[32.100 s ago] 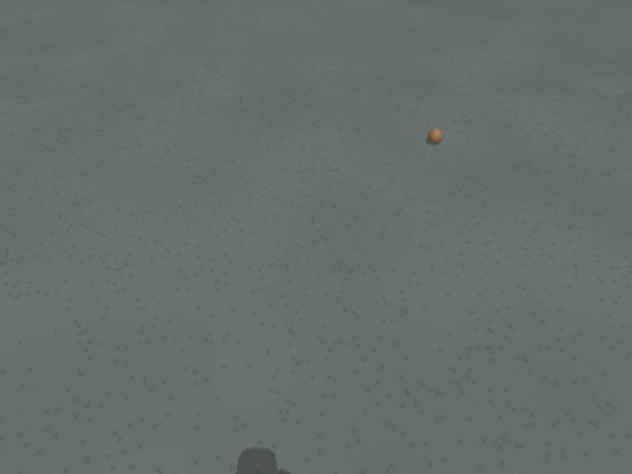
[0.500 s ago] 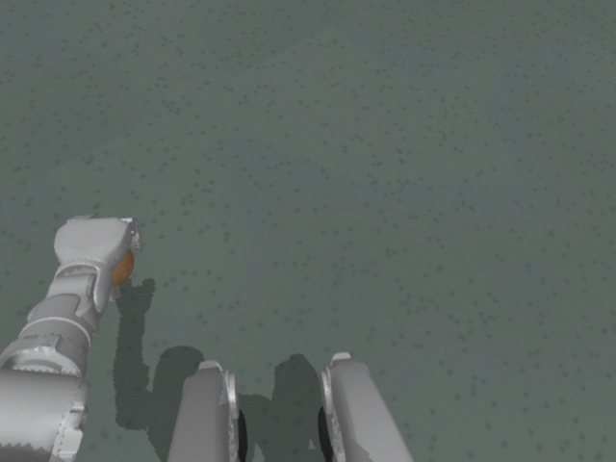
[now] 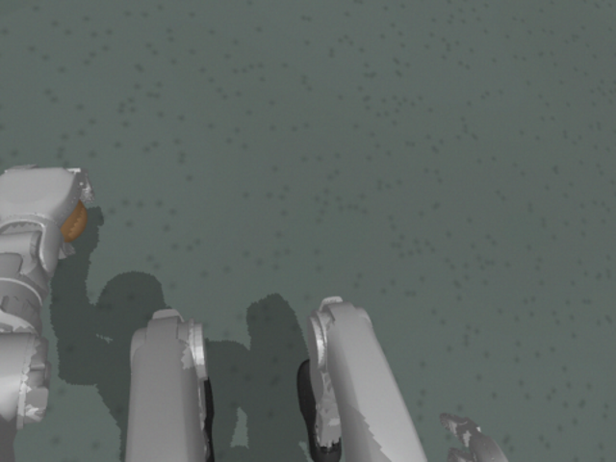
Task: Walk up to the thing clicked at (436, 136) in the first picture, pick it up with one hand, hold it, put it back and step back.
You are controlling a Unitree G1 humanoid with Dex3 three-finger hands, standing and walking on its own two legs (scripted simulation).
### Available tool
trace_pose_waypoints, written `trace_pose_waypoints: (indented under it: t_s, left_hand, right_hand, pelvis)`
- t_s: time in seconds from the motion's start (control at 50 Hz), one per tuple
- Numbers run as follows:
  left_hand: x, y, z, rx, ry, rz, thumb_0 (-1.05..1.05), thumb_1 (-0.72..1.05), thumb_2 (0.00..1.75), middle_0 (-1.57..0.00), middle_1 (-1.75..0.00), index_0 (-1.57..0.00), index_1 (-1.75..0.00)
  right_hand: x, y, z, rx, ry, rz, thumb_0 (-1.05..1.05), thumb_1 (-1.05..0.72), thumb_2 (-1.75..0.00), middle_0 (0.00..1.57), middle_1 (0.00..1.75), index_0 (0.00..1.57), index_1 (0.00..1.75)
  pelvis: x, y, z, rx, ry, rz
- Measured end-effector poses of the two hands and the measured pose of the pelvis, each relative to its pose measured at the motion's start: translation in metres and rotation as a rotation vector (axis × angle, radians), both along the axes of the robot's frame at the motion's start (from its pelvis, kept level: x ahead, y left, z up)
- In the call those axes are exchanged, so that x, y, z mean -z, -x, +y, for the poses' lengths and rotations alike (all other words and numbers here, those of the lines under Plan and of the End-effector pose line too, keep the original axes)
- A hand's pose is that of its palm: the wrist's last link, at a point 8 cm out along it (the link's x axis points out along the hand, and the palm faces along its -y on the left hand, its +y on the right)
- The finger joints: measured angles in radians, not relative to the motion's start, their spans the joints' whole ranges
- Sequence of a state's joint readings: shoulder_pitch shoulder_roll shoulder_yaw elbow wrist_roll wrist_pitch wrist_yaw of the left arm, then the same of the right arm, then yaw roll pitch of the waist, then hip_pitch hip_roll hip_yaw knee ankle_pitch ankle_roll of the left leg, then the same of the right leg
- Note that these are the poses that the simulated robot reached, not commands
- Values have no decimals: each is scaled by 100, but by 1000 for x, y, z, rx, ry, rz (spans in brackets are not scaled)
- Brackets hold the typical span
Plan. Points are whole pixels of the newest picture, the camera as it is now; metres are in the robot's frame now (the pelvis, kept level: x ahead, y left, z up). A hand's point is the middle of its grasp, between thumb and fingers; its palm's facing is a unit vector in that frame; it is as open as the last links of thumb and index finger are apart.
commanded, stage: crouch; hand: left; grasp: from above
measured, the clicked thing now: (54, 216) +0.45 +0.30 -0.19
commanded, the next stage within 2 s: lower in 0.64 s
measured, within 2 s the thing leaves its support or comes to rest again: neither
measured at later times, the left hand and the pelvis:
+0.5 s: hand (73, 225) +0.45 +0.29 -0.24, palm faces -0.47 -0.04 -0.88, open 9.4 cm; pelvis -0.01 +0.00 -0.07, yaw -3 degrees
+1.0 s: hand (81, 229) +0.46 +0.29 -0.29, palm faces -0.48 -0.06 -0.88, open 9.4 cm; pelvis -0.01 +0.00 -0.10, yaw -4 degrees
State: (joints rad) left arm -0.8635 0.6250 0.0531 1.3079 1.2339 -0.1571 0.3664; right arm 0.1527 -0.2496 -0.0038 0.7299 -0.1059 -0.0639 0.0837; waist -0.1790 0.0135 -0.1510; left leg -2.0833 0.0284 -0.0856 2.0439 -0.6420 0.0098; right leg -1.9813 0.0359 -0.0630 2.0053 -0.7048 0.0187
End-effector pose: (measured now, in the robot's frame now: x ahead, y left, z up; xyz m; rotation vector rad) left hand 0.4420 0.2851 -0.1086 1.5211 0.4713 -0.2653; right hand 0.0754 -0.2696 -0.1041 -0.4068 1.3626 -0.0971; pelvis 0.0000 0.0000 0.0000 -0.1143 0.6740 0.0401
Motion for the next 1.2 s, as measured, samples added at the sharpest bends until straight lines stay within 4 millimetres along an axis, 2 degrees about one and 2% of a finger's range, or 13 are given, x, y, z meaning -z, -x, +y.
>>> trace_pose_waypoints:
  t_s: [0.14,0.42,0.58,0.86,1.2]
  left_hand:
    - [25,-6,3,-8,0,13,-1,-1,61,-52,-80,-71,-78]
    - [62,-16,4,-2,-1,11,-1,-1,60,-52,-80,-71,-78]
    - [81,-20,5,-6,-1,15,-1,0,59,-51,-80,-70,-78]
    - [103,-25,9,-12,-2,18,-1,-1,61,-52,-79,-70,-79]
    - [147,-27,10,-10,16,17,-1,-2,64,-51,-80,-69,-81]
  right_hand:
    - [16,4,-5,-8,0,28,0,-92,-90,21,29,20,30]
    - [51,41,-5,23,-12,108,0,-92,-90,21,30,20,30]
    - [66,53,-2,18,-18,135,0,-92,-90,21,30,20,30]
    - [79,49,-5,-6,-2,143,0,-92,-90,21,30,20,30]
    - [97,45,-5,-64,12,150,0,-92,-90,21,30,20,30]
  pelvis:
    - [18,0,-1,11,4,-5]
    - [58,7,-2,32,11,-35]
    - [75,10,-4,40,15,-52]
    - [93,9,-4,52,28,-68]
    - [118,8,-5,68,45,-101]
